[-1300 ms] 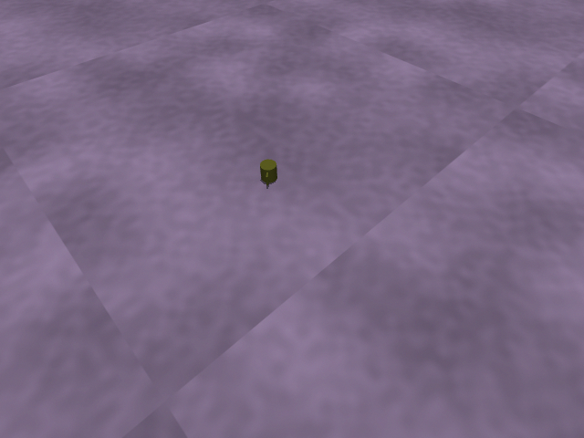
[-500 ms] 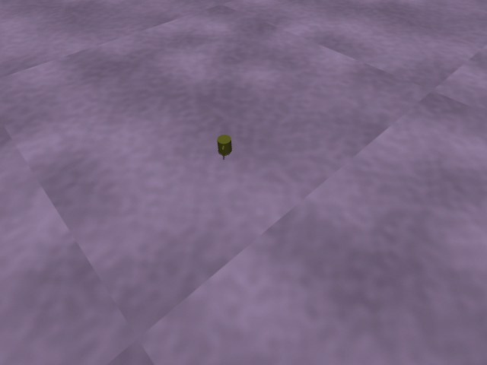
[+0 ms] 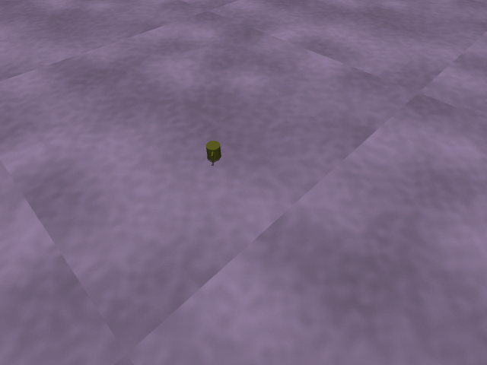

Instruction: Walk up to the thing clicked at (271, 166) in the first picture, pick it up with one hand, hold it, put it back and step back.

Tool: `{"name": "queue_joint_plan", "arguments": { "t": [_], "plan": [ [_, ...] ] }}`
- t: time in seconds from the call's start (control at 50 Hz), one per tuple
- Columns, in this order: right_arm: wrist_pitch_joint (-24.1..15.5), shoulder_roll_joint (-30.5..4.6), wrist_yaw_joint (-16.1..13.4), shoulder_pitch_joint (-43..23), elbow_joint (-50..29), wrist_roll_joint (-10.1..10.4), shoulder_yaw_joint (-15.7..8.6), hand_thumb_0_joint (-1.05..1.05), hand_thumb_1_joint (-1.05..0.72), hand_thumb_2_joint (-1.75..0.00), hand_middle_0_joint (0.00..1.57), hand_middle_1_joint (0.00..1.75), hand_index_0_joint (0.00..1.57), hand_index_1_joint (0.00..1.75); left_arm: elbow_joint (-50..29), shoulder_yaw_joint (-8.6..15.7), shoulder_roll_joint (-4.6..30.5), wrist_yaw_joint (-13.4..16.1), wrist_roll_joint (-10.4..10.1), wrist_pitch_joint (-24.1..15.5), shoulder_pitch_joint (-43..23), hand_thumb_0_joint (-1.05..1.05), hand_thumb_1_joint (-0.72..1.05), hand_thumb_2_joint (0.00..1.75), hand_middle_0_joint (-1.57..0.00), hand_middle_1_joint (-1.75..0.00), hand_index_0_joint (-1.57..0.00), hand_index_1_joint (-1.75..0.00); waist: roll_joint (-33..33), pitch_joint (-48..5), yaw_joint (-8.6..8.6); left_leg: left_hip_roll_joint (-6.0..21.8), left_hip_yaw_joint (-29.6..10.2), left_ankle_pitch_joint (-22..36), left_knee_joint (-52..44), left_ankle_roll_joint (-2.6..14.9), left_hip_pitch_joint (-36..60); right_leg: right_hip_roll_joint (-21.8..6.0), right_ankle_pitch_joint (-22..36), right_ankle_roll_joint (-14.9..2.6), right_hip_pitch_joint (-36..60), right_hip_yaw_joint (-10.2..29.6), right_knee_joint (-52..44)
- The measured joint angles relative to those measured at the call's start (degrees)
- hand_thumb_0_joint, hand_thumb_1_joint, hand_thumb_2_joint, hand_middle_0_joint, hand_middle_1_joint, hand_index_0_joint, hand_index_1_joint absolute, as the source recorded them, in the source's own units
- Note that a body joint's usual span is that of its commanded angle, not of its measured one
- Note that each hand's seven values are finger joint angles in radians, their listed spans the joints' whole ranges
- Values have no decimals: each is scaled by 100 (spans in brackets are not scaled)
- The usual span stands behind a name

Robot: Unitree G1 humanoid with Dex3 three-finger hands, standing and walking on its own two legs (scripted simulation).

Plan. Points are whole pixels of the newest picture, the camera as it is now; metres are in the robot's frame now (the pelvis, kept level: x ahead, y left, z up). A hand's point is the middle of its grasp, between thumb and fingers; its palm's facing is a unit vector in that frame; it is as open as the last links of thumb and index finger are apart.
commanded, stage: walk up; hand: left
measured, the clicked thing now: (213, 152) +1.36 +0.24 -0.73
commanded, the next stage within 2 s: none
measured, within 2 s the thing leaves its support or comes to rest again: neither
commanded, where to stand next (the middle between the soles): +0.99 +0.01 m, yaw +0 degrees
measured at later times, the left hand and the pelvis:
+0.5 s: hand (124, 341) +0.21 +0.26 -0.17, palm faces +0.03 -0.93 -0.36, open 7.4 cm; pelvis +0.20 -0.01 -0.02, yaw +0 degrees
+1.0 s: hand (169, 208) +0.50 +0.22 -0.12, palm faces -0.05 -0.90 -0.44, open 7.4 cm; pelvis +0.41 -0.06 -0.01, yaw -2 degrees
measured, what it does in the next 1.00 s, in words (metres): walks ahead: left foot, then right foot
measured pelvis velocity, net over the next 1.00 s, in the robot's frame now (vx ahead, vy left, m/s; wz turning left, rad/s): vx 0.41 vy -0.06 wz -0.03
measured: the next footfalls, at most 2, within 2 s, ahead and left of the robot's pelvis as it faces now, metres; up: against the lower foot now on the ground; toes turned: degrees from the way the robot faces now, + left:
left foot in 0.42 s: +0.37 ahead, +0.08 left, +0.00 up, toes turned +2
right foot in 0.92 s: +0.52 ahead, -0.18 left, +0.00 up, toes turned -6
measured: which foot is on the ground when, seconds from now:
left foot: down 0.00-0.08, up 0.10-0.40, down 0.42-0.94, up 0.96-1.00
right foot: down 0.00-0.48, up 0.50-0.90, down 0.92-1.00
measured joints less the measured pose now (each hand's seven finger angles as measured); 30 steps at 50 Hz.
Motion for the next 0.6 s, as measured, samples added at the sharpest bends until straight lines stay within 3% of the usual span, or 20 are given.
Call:
{"name": "queue_joint_plan", "arguments": {
  "t": [0.06, 0.1, 0.16, 0.22, 0.3, 0.38, 0.42, 0.44, 0.46, 0.48, 0.54, 0.6],
  "plan": [
    [56, -86, 33, 147, -91, -12, -84, 1, -90, -90, 21, 30, 21, 30, -32, 57, 77, -46, 5, -23, 146, 1, 90, 90, -21, -30, -20, -30, 55, -17, -49, 113, 46, -331, 122, -84, 149, -1, 301, 55, 148, -131, -44],
    [158, -200, 26, 260, -105, 4, -102, 1, -90, -90, 21, 30, 21, 30, -109, 74, 28, -46, 20, -175, 240, 1, 90, 90, -20, -30, -20, -30, 303, -62, -82, 258, -161, -801, 893, 91, -84, 192, 283, -7, 372, -303, -259],
    [250, -218, -19, 250, -94, 47, -36, 1, -91, -90, 21, 30, 20, 30, -300, 52, -15, 29, -29, -337, 448, 1, 90, 90, -21, -30, -20, -30, 283, -13, 83, -61, -334, -915, 2484, 121, -779, 197, 268, -70, 749, -235, -664],
    [191, -265, 5, 62, -245, 112, -2, 1, -91, -90, 21, 30, 20, 30, -398, -6, -105, 130, -117, -369, 662, 1, 90, 90, -21, -30, -20, -30, 361, 186, 153, -204, -454, -510, 3063, 168, -1476, 219, 426, -49, 1237, -147, -1258],
    [185, -264, 94, -202, -564, 175, 16, 1, -91, -90, 21, 30, 20, 30, -454, -52, -138, 177, -152, -280, 773, 1, 90, 90, -21, -30, -20, -30, 476, 463, 115, -108, -456, 97, 2341, 118, -2101, 315, 361, -48, 1750, -190, -1656],
    [206, -147, 163, -361, -705, 149, 40, 1, -91, -90, 20, 30, 20, 30, -601, -70, -62, 181, -160, -247, 742, 1, 90, 90, -21, -30, -20, -30, 484, 619, 174, 27, -49, 854, 850, 153, -2105, 443, -13, -35, 2182, -328, -1684],
    [167, -43, 165, -413, -751, 104, 44, 1, -91, -90, 21, 30, 20, 30, -664, -90, 3, 197, -203, -252, 800, 1, 90, 90, -21, -30, -20, -30, 361, 610, 260, -43, 109, 1345, 427, 266, -1881, 405, -416, -4, 2272, -293, -1342],
    [120, 56, 147, -455, -772, 73, 27, 1, -91, -90, 21, 30, 20, 30, -653, -89, 52, 216, -229, -231, 786, 1, 90, 90, -21, -30, -20, -30, 173, 652, 265, -161, 193, 1532, 496, 304, -1807, 259, -669, 8, 2238, -288, -945],
    [71, 147, 133, -485, -822, 29, 14, 1, -91, -90, 21, 30, 20, 30, -628, -88, 65, 244, -259, -189, 733, 1, 90, 90, -21, -30, -20, -30, -25, 719, 253, -299, 292, 1359, 638, 322, -1732, 72, -787, 5, 2084, -280, -310],
    [23, 173, 126, -480, -930, -21, 5, 1, -91, -90, 21, 30, 20, 30, -632, -90, 1, 266, -296, -148, 691, 1, 90, 90, -21, -30, -20, -30, -75, 737, 222, -343, 338, 1130, 807, 344, -1711, 21, -632, -20, 1730, -161, 607],
    [-67, 187, 65, -393, -1130, 124, -12, 1, -91, -90, 21, 30, 21, 30, -702, -238, -199, 276, -349, -112, 607, 1, 90, 90, -21, -30, -20, -30, 85, 713, 50, -249, 289, 757, 845, 427, -1398, 329, -446, -99, 504, 340, 3053],
    [-63, 208, 15, -175, -1154, 207, 54, 0, -91, -90, 21, 30, 21, 30, -844, -309, -202, 167, -332, -176, 627, 1, 90, 90, -21, -30, -20, -30, 62, 542, -30, -190, 350, 780, 288, 349, -814, 199, 85, -96, -442, 543, 3416]
  ]
}}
